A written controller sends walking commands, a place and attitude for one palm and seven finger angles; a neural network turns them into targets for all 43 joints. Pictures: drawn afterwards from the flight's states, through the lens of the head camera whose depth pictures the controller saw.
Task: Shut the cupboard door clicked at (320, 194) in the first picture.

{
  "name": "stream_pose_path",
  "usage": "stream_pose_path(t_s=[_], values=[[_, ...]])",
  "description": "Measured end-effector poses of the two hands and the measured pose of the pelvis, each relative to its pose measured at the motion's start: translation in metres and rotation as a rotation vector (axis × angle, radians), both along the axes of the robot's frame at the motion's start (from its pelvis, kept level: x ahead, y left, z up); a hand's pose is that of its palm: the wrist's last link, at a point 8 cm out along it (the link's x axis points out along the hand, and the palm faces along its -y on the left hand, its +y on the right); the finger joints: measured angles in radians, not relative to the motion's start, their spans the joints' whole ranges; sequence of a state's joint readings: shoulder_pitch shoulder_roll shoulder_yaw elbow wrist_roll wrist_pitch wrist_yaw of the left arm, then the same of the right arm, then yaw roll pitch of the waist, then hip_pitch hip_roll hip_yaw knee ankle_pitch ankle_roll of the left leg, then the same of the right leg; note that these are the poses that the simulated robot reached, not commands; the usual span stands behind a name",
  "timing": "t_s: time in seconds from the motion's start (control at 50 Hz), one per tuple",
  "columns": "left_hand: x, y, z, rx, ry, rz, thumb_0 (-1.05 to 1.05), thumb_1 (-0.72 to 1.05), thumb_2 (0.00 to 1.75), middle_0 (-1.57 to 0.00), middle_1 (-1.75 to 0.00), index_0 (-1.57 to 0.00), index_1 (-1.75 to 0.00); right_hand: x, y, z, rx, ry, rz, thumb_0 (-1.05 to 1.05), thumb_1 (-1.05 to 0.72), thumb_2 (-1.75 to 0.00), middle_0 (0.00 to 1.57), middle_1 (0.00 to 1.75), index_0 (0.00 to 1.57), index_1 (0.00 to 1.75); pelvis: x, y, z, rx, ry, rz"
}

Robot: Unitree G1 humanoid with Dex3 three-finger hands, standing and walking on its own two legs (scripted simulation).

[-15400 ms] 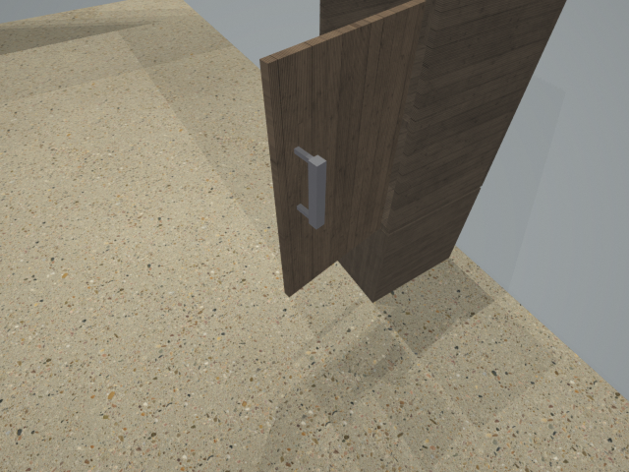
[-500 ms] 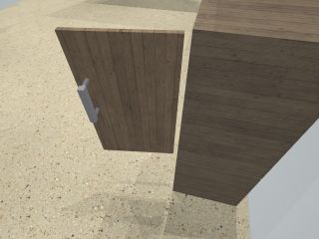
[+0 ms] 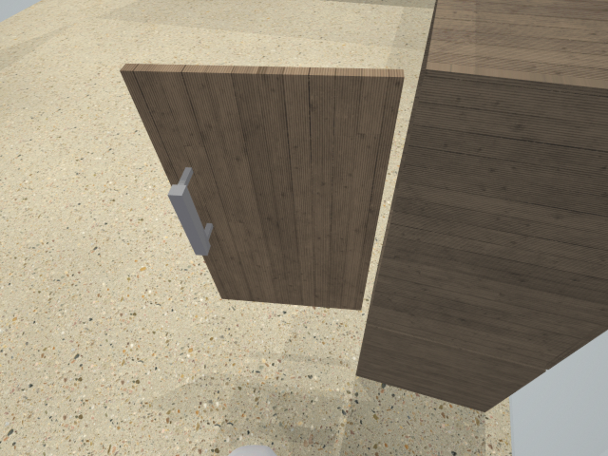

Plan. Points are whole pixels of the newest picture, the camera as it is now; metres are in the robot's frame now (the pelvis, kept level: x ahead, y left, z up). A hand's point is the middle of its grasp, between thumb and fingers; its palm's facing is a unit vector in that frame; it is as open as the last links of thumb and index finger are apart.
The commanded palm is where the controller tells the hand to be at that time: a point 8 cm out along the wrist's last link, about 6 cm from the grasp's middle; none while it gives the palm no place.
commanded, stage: come to a stop and stand still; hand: left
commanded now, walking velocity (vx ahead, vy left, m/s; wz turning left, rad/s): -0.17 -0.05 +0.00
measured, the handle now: (195, 213) +0.46 +0.23 +0.02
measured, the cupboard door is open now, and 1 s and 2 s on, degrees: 100 100 100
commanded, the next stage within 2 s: look again from close up in 0.84 s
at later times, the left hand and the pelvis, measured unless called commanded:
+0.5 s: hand out of the picture +0.05 +0.21 -0.17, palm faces +0.00 -0.96 -0.27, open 7.4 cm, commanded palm none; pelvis +0.00 +0.02 -0.01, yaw -2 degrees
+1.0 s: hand out of the picture +0.00 +0.20 -0.17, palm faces +0.01 -0.98 -0.18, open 7.3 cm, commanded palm none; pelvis -0.01 +0.02 +0.01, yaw -1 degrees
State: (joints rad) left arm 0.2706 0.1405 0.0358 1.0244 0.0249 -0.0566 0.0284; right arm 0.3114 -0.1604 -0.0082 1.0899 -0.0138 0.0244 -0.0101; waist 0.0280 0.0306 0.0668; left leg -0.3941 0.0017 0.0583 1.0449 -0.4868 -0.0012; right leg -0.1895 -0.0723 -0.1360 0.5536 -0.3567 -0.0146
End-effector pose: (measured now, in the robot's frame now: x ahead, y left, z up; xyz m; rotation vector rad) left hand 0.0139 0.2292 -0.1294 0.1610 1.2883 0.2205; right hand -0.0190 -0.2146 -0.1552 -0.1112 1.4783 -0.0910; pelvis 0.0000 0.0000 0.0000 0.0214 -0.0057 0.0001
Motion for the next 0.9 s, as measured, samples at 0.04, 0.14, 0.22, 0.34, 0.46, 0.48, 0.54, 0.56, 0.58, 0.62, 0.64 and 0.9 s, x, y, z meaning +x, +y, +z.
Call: stream_pose_path(t_s=[0.04,0.14,0.22,0.34,0.46,0.48,0.54,0.56,0.58,0.62,0.64,0.9], values=[[-0.001,0.003,-0.001,-0.014,0.039,-0.011,0.0,0.91,0.9,-0.2,-0.3,-0.19,-0.3,0.027,0.002,0.007,-0.018,-0.062,-0.006,0.01,-0.92,-0.9,0.2,0.3,0.2,0.3,0.006,0.005,0.004,0.009,0.003,-0.006],[0.002,0.019,-0.023,-0.064,0.106,-0.022,0.0,0.91,0.9,-0.2,-0.3,-0.2,-0.3,0.073,0.003,0.012,-0.094,-0.178,-0.007,0.02,-0.94,-0.9,0.2,0.3,0.2,0.3,0.021,0.027,-0.007,-0.019,-0.007,-0.018],[0.012,0.035,-0.035,-0.068,0.124,-0.004,0.0,0.91,0.9,-0.2,-0.3,-0.2,-0.3,0.091,0.018,0.015,-0.116,-0.193,0.015,0.01,-0.93,-0.9,0.2,0.3,0.2,0.3,0.027,0.037,-0.011,-0.009,-0.004,-0.017],[0.027,0.044,-0.019,-0.041,0.098,-0.022,0.0,0.91,0.9,-0.2,-0.3,-0.19,-0.3,0.101,0.027,0.017,-0.102,-0.201,0.028,0.01,-0.94,-0.9,0.2,0.3,0.2,0.3,0.019,0.038,-0.002,-0.022,0.024,-0.016],[0.031,0.037,-0.007,0.013,0.041,-0.055,0.0,0.91,0.9,-0.2,-0.3,-0.19,-0.3,0.094,0.013,0.002,-0.06,-0.224,0.0,0.0,-0.92,-0.9,0.21,0.3,0.2,0.3,0.006,0.024,-0.006,0.004,0.033,-0.026],[0.03,0.034,-0.006,0.027,0.034,-0.06,0.0,0.91,0.9,-0.2,-0.3,-0.19,-0.3,0.091,0.009,-0.001,-0.052,-0.224,-0.009,0.0,-0.92,-0.9,0.21,0.3,0.2,0.3,0.004,0.022,-0.007,-0.002,0.027,-0.034],[0.025,0.023,0.001,0.035,0.007,-0.076,0.0,0.91,0.9,-0.2,-0.3,-0.19,-0.3,0.084,0.001,-0.001,-0.035,-0.235,-0.019,0.01,-0.92,-0.9,0.2,0.3,0.2,0.3,0.002,0.018,-0.006,-0.024,0.012,-0.023],[0.024,0.02,0.003,0.034,-0.009,-0.076,0.0,0.91,0.9,-0.2,-0.3,-0.19,-0.3,0.082,-0.001,0.0,-0.032,-0.242,-0.023,0.01,-0.91,-0.9,0.2,0.3,0.2,0.3,0.002,0.017,-0.005,-0.027,0.006,-0.02],[0.023,0.017,0.004,0.033,-0.026,-0.075,0.0,0.91,0.9,-0.2,-0.3,-0.19,-0.3,0.081,-0.002,0.001,-0.031,-0.25,-0.029,0.01,-0.91,-0.9,0.2,0.3,0.2,0.3,0.002,0.016,-0.005,-0.027,0.001,-0.018],[0.023,0.012,0.004,0.025,-0.053,-0.076,0.0,0.91,0.9,-0.2,-0.3,-0.19,-0.3,0.078,-0.002,0.004,-0.032,-0.265,-0.038,0.01,-0.91,-0.9,0.2,0.3,0.2,0.3,0.002,0.014,-0.004,-0.027,-0.01,-0.015],[0.022,0.01,0.003,0.018,-0.063,-0.077,0.0,0.91,0.9,-0.2,-0.3,-0.2,-0.3,0.077,-0.002,0.006,-0.033,-0.272,-0.04,0.01,-0.91,-0.9,0.2,0.3,0.2,0.3,0.001,0.013,-0.004,-0.028,-0.014,-0.012],[0.002,0.013,-0.012,-0.058,-0.046,-0.06,0.0,0.93,0.9,-0.2,-0.3,-0.2,-0.3,0.043,0.003,0.028,-0.094,-0.231,0.015,0.0,-0.93,-0.9,0.2,0.3,0.2,0.3,-0.011,0.017,0.003,-0.038,-0.011,-0.01]])
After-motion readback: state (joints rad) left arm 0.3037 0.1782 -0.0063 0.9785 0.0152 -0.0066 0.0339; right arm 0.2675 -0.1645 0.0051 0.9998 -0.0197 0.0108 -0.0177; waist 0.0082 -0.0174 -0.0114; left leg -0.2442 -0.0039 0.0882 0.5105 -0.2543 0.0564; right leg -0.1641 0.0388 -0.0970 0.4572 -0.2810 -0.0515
